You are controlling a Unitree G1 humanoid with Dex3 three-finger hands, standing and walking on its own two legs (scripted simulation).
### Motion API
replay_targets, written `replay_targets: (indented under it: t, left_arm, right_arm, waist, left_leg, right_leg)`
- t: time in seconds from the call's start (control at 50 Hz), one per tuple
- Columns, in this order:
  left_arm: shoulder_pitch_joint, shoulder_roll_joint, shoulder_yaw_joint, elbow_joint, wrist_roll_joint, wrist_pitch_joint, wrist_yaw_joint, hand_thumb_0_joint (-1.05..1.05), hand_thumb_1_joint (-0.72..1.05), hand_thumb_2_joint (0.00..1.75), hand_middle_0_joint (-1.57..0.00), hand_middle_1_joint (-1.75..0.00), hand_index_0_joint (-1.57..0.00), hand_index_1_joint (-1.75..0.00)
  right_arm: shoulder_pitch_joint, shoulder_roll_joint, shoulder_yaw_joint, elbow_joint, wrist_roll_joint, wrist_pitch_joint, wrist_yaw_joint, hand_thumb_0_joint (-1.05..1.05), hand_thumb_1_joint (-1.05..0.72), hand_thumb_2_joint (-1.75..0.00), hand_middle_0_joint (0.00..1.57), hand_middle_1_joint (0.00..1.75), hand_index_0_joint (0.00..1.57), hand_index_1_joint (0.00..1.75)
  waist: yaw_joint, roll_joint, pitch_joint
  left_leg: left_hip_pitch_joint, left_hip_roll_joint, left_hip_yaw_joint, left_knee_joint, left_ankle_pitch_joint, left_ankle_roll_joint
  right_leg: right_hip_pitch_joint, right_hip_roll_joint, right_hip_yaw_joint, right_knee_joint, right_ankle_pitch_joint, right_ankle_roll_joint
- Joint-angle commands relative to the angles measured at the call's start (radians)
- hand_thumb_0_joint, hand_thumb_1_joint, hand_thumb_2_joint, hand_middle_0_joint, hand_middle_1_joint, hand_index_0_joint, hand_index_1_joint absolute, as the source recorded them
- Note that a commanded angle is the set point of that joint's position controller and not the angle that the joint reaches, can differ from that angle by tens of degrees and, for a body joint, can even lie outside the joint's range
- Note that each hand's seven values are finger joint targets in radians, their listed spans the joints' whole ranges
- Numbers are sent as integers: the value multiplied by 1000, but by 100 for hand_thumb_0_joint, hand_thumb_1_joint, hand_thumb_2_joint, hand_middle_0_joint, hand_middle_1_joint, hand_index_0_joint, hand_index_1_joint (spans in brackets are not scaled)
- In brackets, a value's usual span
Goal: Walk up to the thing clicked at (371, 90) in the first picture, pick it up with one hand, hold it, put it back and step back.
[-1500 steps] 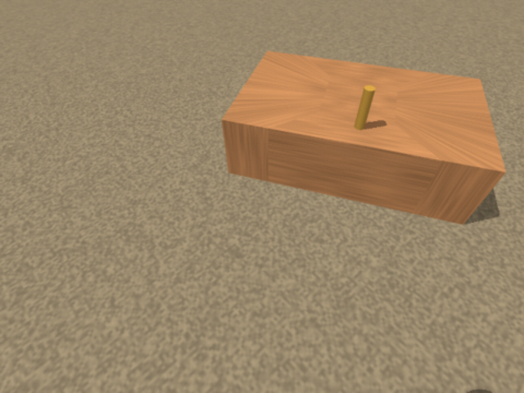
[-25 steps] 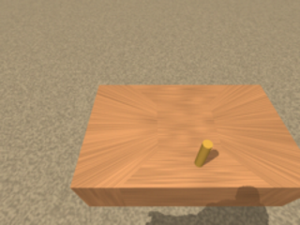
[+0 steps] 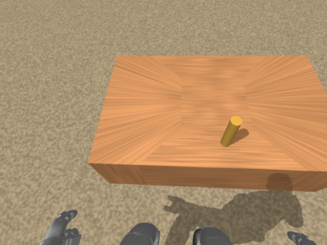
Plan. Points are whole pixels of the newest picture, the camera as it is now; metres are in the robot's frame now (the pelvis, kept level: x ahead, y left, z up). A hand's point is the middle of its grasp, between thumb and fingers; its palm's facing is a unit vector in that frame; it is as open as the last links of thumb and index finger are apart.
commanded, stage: step back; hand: right
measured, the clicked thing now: (230, 132) +0.55 -0.24 -0.30
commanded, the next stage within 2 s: none
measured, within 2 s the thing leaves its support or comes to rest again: neither
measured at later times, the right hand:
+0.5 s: hand out of the picture +0.00 -0.26 -0.15, palm faces +0.04 +0.92 -0.39, open 7.4 cm
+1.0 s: hand out of the picture -0.17 -0.22 -0.12, palm faces +0.02 +0.90 -0.44, open 7.4 cm
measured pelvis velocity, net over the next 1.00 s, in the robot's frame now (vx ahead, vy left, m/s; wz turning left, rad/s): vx -0.26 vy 0.05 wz -0.07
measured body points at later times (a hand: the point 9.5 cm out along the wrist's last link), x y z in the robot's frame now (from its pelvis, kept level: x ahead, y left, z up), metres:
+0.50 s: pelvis -0.12 +0.02 -0.01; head -0.05 +0.01 +0.44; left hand -0.01 +0.33 -0.12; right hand +0.00 -0.30 -0.12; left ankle -0.05 +0.13 -0.72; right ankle -0.13 -0.11 -0.73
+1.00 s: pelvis -0.26 +0.05 +0.01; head -0.20 +0.08 +0.45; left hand -0.13 +0.37 -0.12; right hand -0.17 -0.27 -0.09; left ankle -0.19 +0.15 -0.73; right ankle -0.30 -0.10 -0.64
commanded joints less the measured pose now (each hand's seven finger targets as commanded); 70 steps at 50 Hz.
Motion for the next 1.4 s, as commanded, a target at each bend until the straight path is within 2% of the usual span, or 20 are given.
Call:
replay_targets:
  t: [0.0,0.06,0.1,0.16,0.3,0.4,0.44,0.46,0.48,0.56,0.7,0.72,0.76,0.84,1.0,1.12,1.16,1.18,1.24,1.38]
  left_arm:
    - [27,292,81,-102,-5,-15,20,0,90,90,-20,-30,-20,-30]
    - [19,249,67,-129,-25,3,7,0,90,90,-20,-30,-20,-30]
    - [-88,242,78,-146,-10,1,27,0,90,90,-20,-30,-20,-30]
    - [43,220,78,-89,-37,3,26,0,90,90,-20,-30,-20,-30]
    - [51,202,69,-119,-25,-16,10,0,90,90,-20,-30,-20,-30]
    - [195,186,71,-53,-10,-39,8,0,90,90,-20,-30,-20,-30]
    - [166,323,109,-72,4,-49,7,0,90,90,-20,-30,-20,-30]
    - [114,392,117,-98,-1,-44,4,0,90,90,-20,-30,-20,-30]
    - [83,361,112,-124,3,-48,4,0,90,90,-20,-30,-20,-30]
    - [8,275,93,-161,-3,-38,16,0,90,90,-20,-30,-20,-30]
    - [26,273,78,-191,-21,-6,15,0,90,90,-20,-30,-20,-30]
    - [61,235,65,-195,-23,4,12,0,90,90,-20,-30,-20,-30]
    - [10,227,76,-206,-22,8,30,0,90,90,-20,-30,-20,-30]
    - [105,241,88,-134,-31,8,26,0,90,90,-20,-30,-20,-30]
    - [111,215,81,-147,-15,2,-2,0,90,90,-20,-30,-20,-30]
    - [314,215,92,-31,-5,-2,-18,0,90,90,-20,-30,-20,-30]
    - [252,362,128,-79,13,-7,-20,0,90,90,-20,-30,-20,-30]
    - [140,426,137,-120,15,-6,-14,0,90,90,-20,-30,-20,-30]
    - [-26,289,97,-162,10,-19,2,0,90,90,-20,-30,-20,-30]
    - [83,277,90,-170,6,-5,18,0,90,90,-20,-30,-20,-30]
  right_arm:
    - [79,-158,-36,-62,-22,-25,-9,0,-90,-90,20,30,20,30]
    - [148,-208,-63,-38,-48,-42,-7,0,-90,-90,20,30,20,30]
    - [70,-378,-94,-77,-45,-45,3,0,-90,-90,20,30,20,30]
    - [-49,-223,-49,-102,-45,-50,-18,0,-90,-90,20,30,20,30]
    - [57,-208,-52,-120,-29,-44,-30,0,-90,-90,20,30,20,30]
    - [5,-224,-53,-144,-7,-21,-18,0,-90,-90,20,30,20,30]
    - [5,-139,-28,-165,11,-23,-13,0,-90,-90,20,30,20,30]
    - [-48,-143,-36,-167,9,-13,-26,0,-90,-90,20,30,20,30]
    - [-30,-172,-48,-153,1,-8,-28,0,-90,-90,20,30,20,30]
    - [63,-172,-38,-128,8,-28,-27,0,-90,-90,20,30,20,30]
    - [166,-140,-49,-99,-23,-51,-21,0,-90,-90,20,30,20,30]
    - [140,-175,-65,-106,-38,-57,-20,0,-90,-90,20,30,20,30]
    - [99,-363,-99,-141,-43,-57,-10,0,-90,-90,20,30,20,30]
    - [-24,-213,-62,-155,-39,-64,-29,0,-90,-90,20,30,20,30]
    - [59,-228,-72,-169,-35,-57,-32,0,-90,-90,20,30,20,30]
    - [0,-251,-69,-179,-30,-24,-18,0,-90,-90,20,30,20,30]
    - [-37,-137,-39,-213,-14,-32,-20,0,-90,-90,20,30,20,30]
    - [-35,-174,-57,-199,-22,-27,-35,0,-90,-90,20,30,20,30]
    - [79,-177,-51,-144,-2,-35,-31,0,-90,-90,20,30,20,30]
    - [96,-136,-35,-152,-26,-56,-29,0,-90,-90,20,30,20,30]
  waist:
    - [17,-238,-275]
    - [-31,-63,-260]
    - [-94,254,-204]
    - [20,83,-196]
    - [-46,115,-235]
    - [3,128,-307]
    - [-7,-154,-271]
    - [44,-317,-212]
    - [25,-234,-161]
    - [-17,-168,-184]
    - [-36,-192,-258]
    - [-14,-104,-240]
    - [-67,219,-236]
    - [29,83,-164]
    - [-40,132,-231]
    - [31,169,-282]
    - [58,-262,-161]
    - [60,-314,-99]
    - [-50,-143,-106]
    - [25,-247,-207]
  left_leg:
    - [8,42,44,-318,40,5]
    - [206,145,-68,-603,359,49]
    - [60,457,-514,-721,534,302]
    - [207,311,-193,-582,742,215]
    - [389,322,-143,-482,834,257]
    - [268,259,-83,-361,656,165]
    - [-77,66,-23,-210,279,37]
    - [-63,-31,-2,37,-117,9]
    - [-52,-11,-95,173,-130,-2]
    - [-57,-41,-63,178,-2,-13]
    - [126,21,97,-572,256,-3]
    - [206,82,-24,-613,375,16]
    - [126,456,-498,-686,628,251]
    - [131,317,-204,-604,626,204]
    - [290,337,-172,-570,570,251]
    - [40,269,-128,-556,231,125]
    - [-231,-25,2,-229,-19,1]
    - [-140,-12,-41,28,-90,-30]
    - [-88,-55,-73,167,49,-15]
    - [-55,26,55,-296,12,-12]
  right_leg:
    - [300,-234,233,-47,458,-193]
    - [51,-120,150,89,157,-84]
    - [-88,148,186,495,-466,2]
    - [-196,154,242,677,-310,-14]
    - [-121,90,147,321,-303,44]
    - [178,76,28,-237,56,-4]
    - [307,-160,388,-192,249,-113]
    - [116,-347,560,-259,342,-295]
    - [34,-355,557,-259,349,-304]
    - [114,-179,252,-135,439,-209]
    - [224,-144,216,71,393,-146]
    - [87,-83,208,127,227,-91]
    - [-99,160,206,489,-451,-12]
    - [-160,143,268,730,-278,-7]
    - [-80,83,161,357,-284,49]
    - [253,64,34,-125,-115,-35]
    - [137,-232,521,-320,-299,-166]
    - [-112,-397,638,-390,-299,-295]
    - [-64,-201,266,-223,101,-193]
    - [275,-201,227,-43,408,-172]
